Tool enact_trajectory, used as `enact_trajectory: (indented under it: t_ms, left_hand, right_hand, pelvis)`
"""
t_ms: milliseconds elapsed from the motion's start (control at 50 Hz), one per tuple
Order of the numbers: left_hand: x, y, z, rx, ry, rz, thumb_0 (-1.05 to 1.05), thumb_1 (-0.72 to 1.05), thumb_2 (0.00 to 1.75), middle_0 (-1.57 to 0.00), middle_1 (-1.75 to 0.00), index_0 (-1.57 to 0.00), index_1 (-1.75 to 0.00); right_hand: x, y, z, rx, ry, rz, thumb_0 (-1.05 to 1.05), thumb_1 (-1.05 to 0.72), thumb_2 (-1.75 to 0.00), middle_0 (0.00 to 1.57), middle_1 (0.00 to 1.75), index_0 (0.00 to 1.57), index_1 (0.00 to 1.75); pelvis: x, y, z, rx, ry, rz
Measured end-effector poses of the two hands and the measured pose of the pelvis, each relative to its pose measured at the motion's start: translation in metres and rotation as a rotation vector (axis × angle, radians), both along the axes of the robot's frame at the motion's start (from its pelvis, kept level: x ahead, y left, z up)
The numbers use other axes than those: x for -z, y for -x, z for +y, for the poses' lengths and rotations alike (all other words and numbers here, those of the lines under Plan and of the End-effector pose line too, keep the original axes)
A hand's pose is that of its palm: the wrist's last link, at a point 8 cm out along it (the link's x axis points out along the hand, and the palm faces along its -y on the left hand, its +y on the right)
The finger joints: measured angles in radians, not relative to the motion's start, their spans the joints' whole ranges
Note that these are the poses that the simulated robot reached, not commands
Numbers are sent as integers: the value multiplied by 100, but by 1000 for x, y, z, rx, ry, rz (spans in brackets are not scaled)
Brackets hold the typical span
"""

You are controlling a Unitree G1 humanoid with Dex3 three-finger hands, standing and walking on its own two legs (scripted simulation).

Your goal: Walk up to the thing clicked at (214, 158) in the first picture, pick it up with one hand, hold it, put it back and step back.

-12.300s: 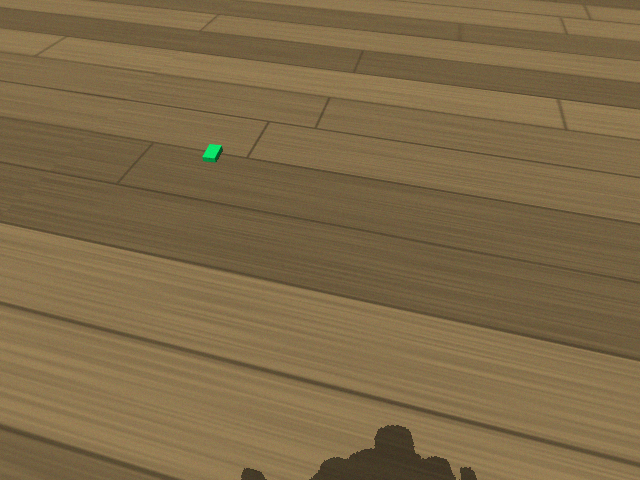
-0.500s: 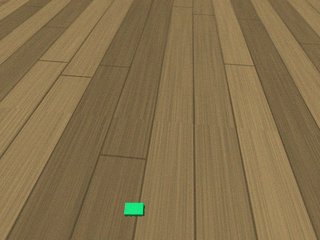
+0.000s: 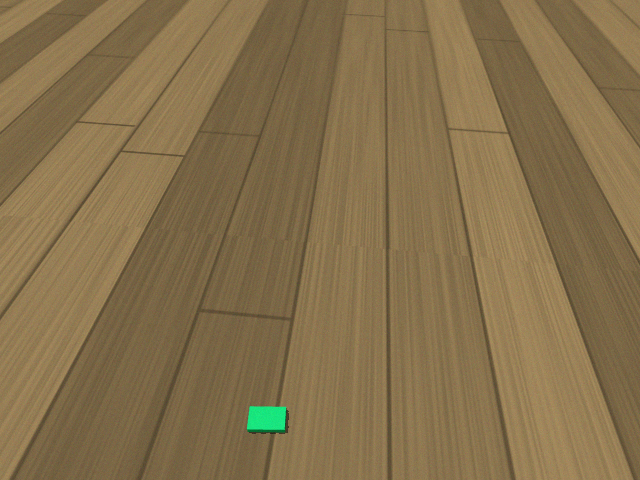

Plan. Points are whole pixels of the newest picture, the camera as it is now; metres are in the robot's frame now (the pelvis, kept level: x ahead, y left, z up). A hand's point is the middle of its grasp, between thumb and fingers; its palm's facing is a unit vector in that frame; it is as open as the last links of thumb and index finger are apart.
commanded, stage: stand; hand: left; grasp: from above
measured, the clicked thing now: (267, 419) +0.43 +0.16 -0.77
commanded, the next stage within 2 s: rise first in 0.88 s
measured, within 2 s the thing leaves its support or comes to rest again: neither
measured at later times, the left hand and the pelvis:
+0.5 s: hand out of the picture +0.07 +0.25 -0.16, palm faces -0.03 -0.94 -0.34, open 7.4 cm; pelvis +0.00 +0.00 +0.00, yaw +0 degrees
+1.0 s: hand out of the picture +0.06 +0.25 -0.16, palm faces -0.04 -0.94 -0.34, open 7.4 cm; pelvis -0.01 +0.00 +0.00, yaw +0 degrees
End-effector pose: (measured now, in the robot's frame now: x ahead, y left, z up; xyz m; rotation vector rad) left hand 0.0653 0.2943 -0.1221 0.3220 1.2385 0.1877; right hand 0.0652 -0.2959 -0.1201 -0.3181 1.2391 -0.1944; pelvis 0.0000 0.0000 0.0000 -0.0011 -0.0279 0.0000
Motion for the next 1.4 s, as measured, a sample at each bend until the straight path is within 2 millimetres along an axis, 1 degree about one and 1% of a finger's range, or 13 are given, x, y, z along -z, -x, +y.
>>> enact_trajectory:
  t_ms: [460, 820, 1000, 1040, 1080, 1140, 1180, 1240, 1300, 1340, 1400]
  left_hand:
    - [0, 4, 0, 3, 1, -3, 0, 90, 90, -20, -30, -20, -30]
    - [0, 11, 2, 2, -1, 5, 0, 90, 90, -20, -30, -20, -30]
    - [1, 11, 2, 6, 1, 4, 0, 90, 90, -20, -30, -20, -31]
    - [1, 4, 0, -19, 4, -44, 1, 88, 90, -20, -32, -20, -32]
    - [3, -12, -4, -41, 14, -87, 1, 83, 90, -21, -35, -21, -36]
    - [9, -38, -6, -24, 28, -118, 1, 72, 91, -21, -44, -20, -46]
    - [14, -55, -5, 14, 27, -135, 1, 61, 91, -21, -53, -20, -55]
    - [17, -69, -3, 52, 15, -158, 1, 43, 91, -19, -66, -18, -67]
    - [18, -72, -3, 85, -9, -145, 0, 22, 92, -17, -77, -17, -77]
    - [21, -69, -3, 97, -23, -119, 0, 8, 92, -17, -81, -17, -82]
    - [30, -60, -3, 99, -38, -78, 0, -13, 93, -17, -86, -17, -87]
  right_hand:
    - [-1, 4, 0, 3, -2, -6, 0, -91, -89, 20, 30, 20, 30]
    - [0, 13, 1, 8, -2, 6, 0, -91, -89, 20, 30, 20, 30]
    - [-1, 14, 1, 8, -2, 6, 0, -91, -89, 20, 30, 20, 30]
    - [-2, 10, 4, 14, -2, -43, 0, -91, -90, 20, 30, 20, 30]
    - [-1, 6, 11, 2, -11, -87, 0, -91, -90, 20, 30, 20, 30]
    - [3, 4, 21, 0, -28, -118, 0, -91, -90, 20, 30, 20, 30]
    - [7, 4, 27, 5, -41, -134, 0, -91, -90, 20, 30, 20, 30]
    - [12, 8, 32, 27, -56, -151, 0, -92, -90, 20, 30, 20, 30]
    - [16, 9, 37, 41, -69, -164, 0, -93, -90, 20, 30, 20, 30]
    - [20, 7, 38, 42, -77, -178, 0, -93, -90, 20, 30, 20, 30]
    - [25, -2, 40, 32, -82, -214, 1, -93, -90, 20, 30, 20, 30]
  pelvis:
    - [0, 4, 0, 2, 1, -6]
    - [0, 8, 1, 2, 0, -7]
    - [0, 9, 1, 2, 1, -6]
    - [2, 12, 1, -4, 2, 16]
    - [5, 17, 1, -11, 5, 37]
    - [11, 25, -1, -8, 8, 82]
    - [16, 28, -2, -4, 10, 119]
    - [24, 28, -3, 5, 11, 151]
    - [29, 25, -2, 4, 15, 168]
    - [33, 24, 0, 5, 17, 182]
    - [41, 23, 1, 6, 19, 207]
